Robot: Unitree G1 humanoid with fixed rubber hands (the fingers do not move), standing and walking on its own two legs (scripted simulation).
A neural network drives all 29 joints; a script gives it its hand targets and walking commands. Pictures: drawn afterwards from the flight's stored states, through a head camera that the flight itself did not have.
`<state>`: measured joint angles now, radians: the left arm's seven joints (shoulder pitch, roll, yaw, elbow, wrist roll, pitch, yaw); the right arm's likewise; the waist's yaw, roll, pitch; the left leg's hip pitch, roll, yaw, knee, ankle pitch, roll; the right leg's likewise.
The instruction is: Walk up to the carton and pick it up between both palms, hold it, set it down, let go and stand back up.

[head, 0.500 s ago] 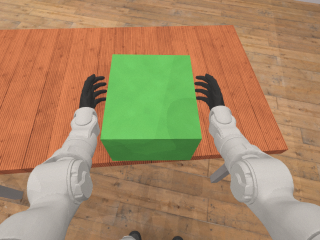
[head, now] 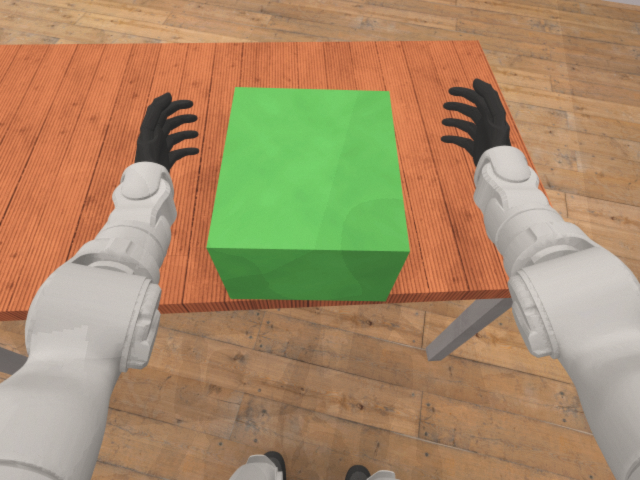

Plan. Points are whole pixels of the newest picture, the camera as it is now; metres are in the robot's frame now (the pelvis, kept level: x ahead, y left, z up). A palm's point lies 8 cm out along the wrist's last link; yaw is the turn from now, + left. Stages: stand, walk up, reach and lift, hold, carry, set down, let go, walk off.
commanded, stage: set down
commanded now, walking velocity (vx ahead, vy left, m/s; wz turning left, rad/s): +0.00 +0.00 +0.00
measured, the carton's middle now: (310, 194) +0.50 +0.06 -0.02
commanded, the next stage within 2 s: none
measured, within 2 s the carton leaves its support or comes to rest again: neither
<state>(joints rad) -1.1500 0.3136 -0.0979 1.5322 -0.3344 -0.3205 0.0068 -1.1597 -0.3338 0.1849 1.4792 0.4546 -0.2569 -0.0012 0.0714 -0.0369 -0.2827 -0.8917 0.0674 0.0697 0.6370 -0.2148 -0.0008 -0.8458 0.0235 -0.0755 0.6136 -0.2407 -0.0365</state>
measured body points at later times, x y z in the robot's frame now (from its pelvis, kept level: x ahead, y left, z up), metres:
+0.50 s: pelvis +0.01 +0.00 +0.02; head +0.07 +0.02 +0.47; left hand +0.47 +0.26 +0.16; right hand +0.51 -0.17 +0.18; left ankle +0.03 +0.12 -0.71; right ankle +0.01 -0.10 -0.71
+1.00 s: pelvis +0.01 -0.01 +0.03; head +0.04 +0.00 +0.48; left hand +0.41 +0.26 +0.11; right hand +0.45 -0.15 +0.11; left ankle +0.03 +0.12 -0.71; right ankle +0.01 -0.10 -0.71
